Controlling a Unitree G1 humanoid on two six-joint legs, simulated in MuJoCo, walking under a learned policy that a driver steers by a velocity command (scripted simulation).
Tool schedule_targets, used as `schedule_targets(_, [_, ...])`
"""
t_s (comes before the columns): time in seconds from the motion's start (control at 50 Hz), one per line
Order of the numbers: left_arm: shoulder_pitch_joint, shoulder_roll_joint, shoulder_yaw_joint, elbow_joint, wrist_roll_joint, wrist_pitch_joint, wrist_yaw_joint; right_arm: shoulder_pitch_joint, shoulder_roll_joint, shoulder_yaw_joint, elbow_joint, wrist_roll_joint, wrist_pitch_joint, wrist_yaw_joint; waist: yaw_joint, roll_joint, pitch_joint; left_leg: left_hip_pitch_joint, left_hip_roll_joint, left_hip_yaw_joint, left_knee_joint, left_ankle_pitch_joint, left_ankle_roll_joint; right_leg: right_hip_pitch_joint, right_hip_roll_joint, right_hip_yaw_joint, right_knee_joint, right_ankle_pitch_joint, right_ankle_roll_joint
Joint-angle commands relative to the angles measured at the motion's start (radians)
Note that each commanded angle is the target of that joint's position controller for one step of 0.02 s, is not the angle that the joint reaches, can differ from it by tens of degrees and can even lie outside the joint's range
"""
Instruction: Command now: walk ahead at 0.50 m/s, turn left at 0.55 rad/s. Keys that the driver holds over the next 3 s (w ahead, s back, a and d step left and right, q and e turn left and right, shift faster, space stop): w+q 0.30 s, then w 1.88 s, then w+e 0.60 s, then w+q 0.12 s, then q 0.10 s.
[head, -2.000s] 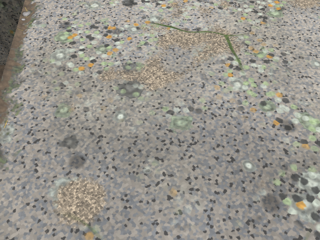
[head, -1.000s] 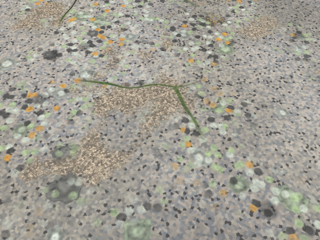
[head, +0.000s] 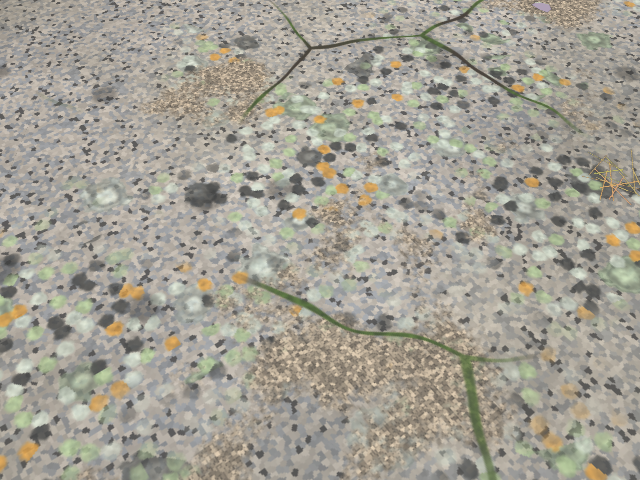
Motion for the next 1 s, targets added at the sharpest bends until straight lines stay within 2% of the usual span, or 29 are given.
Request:
schedule_targets(0.02, [-0.065, 0.198, 0.038, -0.077, -0.002, -0.002, 0.013, 0.355, -0.245, -0.106, 0.014, 0.003, 0.001, -0.025, -0.240, -0.034, -0.205, 0.557, -0.046, -0.071, -0.090, -0.008, 0.106, -0.260, -0.180, 0.046, 0.587, 0.964, -0.068])
schedule_targets(0.04, [0.031, 0.030, -0.011, -0.127, 0.038, -0.029, -0.006, 0.344, -0.356, -0.122, 0.018, 0.008, -0.002, -0.037, -0.114, 0.245, -0.266, 0.902, 0.219, -0.610, -0.143, -0.089, 0.284, -0.738, 0.024, 0.115, 0.952, -0.039, -0.004])
schedule_targets(0.06, [-0.043, 0.082, -0.012, -0.147, 0.001, -0.078, -0.023, 0.376, -0.295, -0.099, -0.015, -0.006, -0.018, -0.032, -0.164, 0.146, -0.417, 0.985, 0.308, -0.919, -0.308, -0.206, 0.351, -0.869, 0.076, 0.370, 1.084, -0.155, -0.018])
schedule_targets(0.08, [-0.154, 0.132, 0.002, -0.179, -0.037, -0.102, -0.032, 0.344, -0.233, -0.082, -0.009, -0.015, -0.030, -0.029, -0.185, 0.087, -0.284, 0.908, 0.281, -0.776, -0.337, -0.139, 0.288, -0.954, 0.021, 0.396, 1.067, -0.060, -0.045])
schedule_targets(0.1, [-0.169, 0.126, -0.002, -0.184, -0.029, -0.112, -0.028, 0.276, -0.197, -0.072, -0.019, -0.006, -0.038, -0.029, -0.139, 0.018, -0.190, 0.758, 0.237, -0.639, -0.332, -0.051, 0.247, -0.928, -0.026, 0.391, 0.974, 0.033, -0.060])
schedule_targets(0.12, [-0.167, 0.130, 0.005, -0.169, -0.001, -0.110, -0.020, 0.201, -0.161, -0.061, -0.035, -0.004, -0.039, -0.030, -0.093, -0.021, -0.129, 0.608, 0.195, -0.537, -0.340, 0.052, 0.217, -0.858, -0.059, 0.385, 0.886, 0.081, -0.053])
schedule_targets(0.14, [-0.143, 0.143, 0.014, -0.165, 0.012, -0.097, -0.018, 0.160, -0.137, -0.051, -0.053, -0.014, -0.040, -0.034, -0.057, -0.006, -0.111, 0.510, 0.167, -0.478, -0.361, 0.133, 0.206, -0.782, -0.081, 0.391, 0.833, 0.116, -0.044])
schedule_targets(0.2, [-0.136, 0.112, 0.012, -0.178, 0.027, -0.061, -0.017, 0.165, -0.163, -0.055, -0.062, -0.011, -0.044, -0.049, -0.028, -0.002, -0.082, 0.376, 0.131, -0.399, -0.400, 0.251, 0.204, -0.720, -0.080, 0.364, 0.702, 0.170, 0.001])
schedule_targets(0.24, [-0.207, 0.089, 0.003, -0.206, 0.032, -0.053, -0.013, 0.197, -0.193, -0.063, -0.057, -0.009, -0.043, -0.064, -0.046, 0.010, -0.055, 0.333, 0.101, -0.350, -0.407, 0.272, 0.187, -0.732, -0.061, 0.347, 0.566, 0.276, 0.028])
schedule_targets(0.3, [-0.319, 0.062, -0.010, -0.237, 0.026, -0.057, -0.022, 0.238, -0.196, -0.065, -0.051, -0.003, -0.032, -0.075, -0.093, 0.051, -0.041, 0.298, 0.045, -0.305, -0.385, 0.181, 0.131, -0.672, -0.010, 0.338, 0.324, 0.478, 0.033])
schedule_targets(0.36, [-0.381, 0.067, -0.014, -0.256, 0.012, -0.066, -0.038, 0.289, -0.184, -0.059, -0.029, -0.003, -0.030, -0.075, -0.132, 0.077, -0.039, 0.329, 0.070, -0.327, -0.371, 0.093, 0.109, -0.623, 0.011, 0.334, 0.208, 0.583, 0.021])
schedule_targets(0.4, [-0.402, 0.086, -0.010, -0.268, 0.011, -0.076, -0.049, 0.320, -0.172, -0.055, -0.012, -0.002, -0.028, -0.075, -0.140, 0.081, -0.031, 0.409, 0.106, -0.368, -0.325, 0.082, 0.105, -0.642, 0.010, 0.346, 0.163, 0.549, -0.004])
schedule_targets(0.46, [-0.362, 0.119, 0.002, -0.267, 0.012, -0.089, -0.056, 0.317, -0.184, -0.058, -0.003, -0.009, -0.020, -0.080, -0.108, 0.113, -0.028, 0.502, 0.151, -0.422, -0.252, 0.183, 0.086, -0.611, 0.018, 0.334, 0.125, 0.419, -0.053])
schedule_targets(0.48, [-0.290, 0.134, 0.012, -0.247, 0.015, -0.093, -0.053, 0.298, -0.181, -0.055, -0.008, -0.009, -0.017, -0.079, -0.065, 0.119, -0.055, 0.508, 0.128, -0.407, -0.185, 0.310, 0.070, -0.516, 0.039, 0.308, 0.088, 0.411, -0.079])
schedule_targets(0.5, [-0.172, 0.168, 0.028, -0.219, 0.025, -0.097, -0.049, 0.283, -0.154, -0.045, -0.018, -0.013, -0.017, -0.077, -0.009, 0.099, -0.143, 0.472, 0.074, -0.366, -0.035, 0.397, 0.043, -0.330, 0.008, 0.331, 0.099, 0.444, -0.120])
schedule_targets(0.52, [-0.007, 0.227, 0.042, -0.201, 0.036, -0.097, -0.045, 0.304, -0.117, -0.026, -0.039, -0.031, -0.020, -0.077, 0.044, -0.018, -0.296, 0.304, -0.001, -0.299, 0.251, 0.201, 0.002, -0.040, -0.157, 0.519, 0.141, 0.467, -0.200])
schedule_targets(0.54, [0.090, 0.275, 0.060, -0.148, 0.030, -0.083, -0.056, 0.451, -0.055, -0.009, -0.034, 0.001, -0.033, -0.075, -0.005, -0.353, -0.393, -0.058, -0.142, -0.217, 0.572, -0.385, -0.071, 0.250, -0.343, 0.977, 0.019, 0.213, -0.355])
schedule_targets(0.56, [0.087, 0.180, 0.035, -0.152, -0.002, -0.080, -0.060, 0.406, -0.143, -0.020, -0.020, 0.011, -0.039, -0.074, 0.028, -0.244, -0.315, -0.193, -0.092, -0.283, 0.682, -0.442, -0.069, 0.226, -0.343, 1.065, -0.052, -0.018, -0.331])
schedule_targets(0.58, [0.022, 0.134, 0.021, -0.163, -0.003, -0.073, -0.055, 0.282, -0.184, -0.030, -0.044, 0.012, -0.042, -0.071, 0.042, -0.143, -0.173, -0.242, -0.050, -0.259, 0.700, -0.350, -0.066, 0.098, -0.310, 0.918, -0.068, -0.014, -0.288])
schedule_targets(0.6, [-0.038, 0.124, 0.012, -0.175, 0.010, -0.064, -0.053, 0.212, -0.175, -0.027, -0.062, -0.001, -0.045, -0.071, 0.021, -0.064, -0.102, -0.216, -0.005, -0.212, 0.664, -0.275, -0.067, -0.034, -0.270, 0.804, -0.086, 0.095, -0.268])
schedule_targets(0.62, [-0.071, 0.107, 0.005, -0.175, 0.018, -0.060, -0.052, 0.179, -0.161, -0.028, -0.073, -0.016, -0.049, -0.069, -0.003, -0.048, -0.053, -0.192, 0.027, -0.196, 0.599, -0.224, -0.070, -0.130, -0.236, 0.733, -0.110, 0.198, -0.267])
schedule_targets(0.64, [-0.084, 0.095, -0.002, -0.175, 0.027, -0.063, -0.051, 0.191, -0.147, -0.030, -0.073, -0.018, -0.048, -0.066, -0.030, -0.076, -0.053, -0.138, 0.055, -0.190, 0.553, -0.194, -0.071, -0.186, -0.207, 0.679, -0.129, 0.275, -0.258])
schedule_targets(0.7, [-0.068, 0.107, -0.001, -0.153, 0.014, -0.068, -0.048, 0.203, -0.100, -0.019, -0.073, -0.015, -0.039, -0.064, -0.048, -0.107, -0.056, -0.104, 0.076, -0.152, 0.435, -0.174, -0.091, -0.238, -0.181, 0.574, -0.176, 0.415, -0.274])
schedule_targets(0.76, [-0.043, 0.150, 0.011, -0.135, 0.007, -0.061, -0.037, 0.108, -0.077, -0.005, -0.102, -0.022, -0.041, -0.063, -0.026, -0.084, -0.039, -0.118, 0.084, -0.127, 0.250, -0.038, -0.112, -0.245, -0.171, 0.493, -0.208, 0.489, -0.271])
schedule_targets(0.84, [0.013, 0.168, 0.012, -0.107, -0.005, -0.047, -0.033, -0.011, -0.066, 0.004, -0.124, -0.013, -0.050, -0.050, 0.020, -0.085, -0.017, -0.044, 0.048, -0.092, 0.026, 0.151, -0.117, -0.244, -0.140, 0.405, -0.204, 0.494, -0.235])
schedule_targets(0.92, [0.071, 0.179, 0.013, -0.071, -0.012, -0.029, -0.032, -0.100, -0.082, 0.000, -0.159, -0.004, -0.058, -0.032, 0.039, -0.095, 0.012, -0.040, 0.026, -0.089, -0.070, 0.127, -0.091, -0.153, -0.191, 0.424, -0.162, 0.493, -0.220])
schedule_targets(0.96, [0.066, 0.196, 0.018, -0.063, -0.013, -0.018, -0.028, -0.088, -0.103, -0.006, -0.163, -0.005, -0.063, -0.025, 0.013, -0.105, 0.006, 0.001, 0.014, -0.083, -0.107, 0.063, -0.064, -0.106, -0.215, 0.430, -0.115, 0.560, -0.202])
schedule_targets(0.98, [0.049, 0.206, 0.020, -0.063, -0.014, -0.014, -0.025, -0.036, -0.121, -0.015, -0.151, -0.008, -0.064, -0.025, -0.025, -0.109, -0.022, 0.086, -0.007, -0.063, -0.134, 0.048, -0.046, -0.102, -0.207, 0.414, -0.054, 0.678, -0.188])
schedule_targets(1.0, [0.038, 0.198, 0.016, -0.064, -0.014, -0.010, -0.023, 0.077, -0.153, -0.034, -0.115, -0.014, -0.064, -0.030, -0.085, -0.095, -0.091, 0.253, -0.033, -0.038, -0.162, 0.056, -0.020, -0.124, -0.167, 0.374, 0.078, 0.816, -0.166])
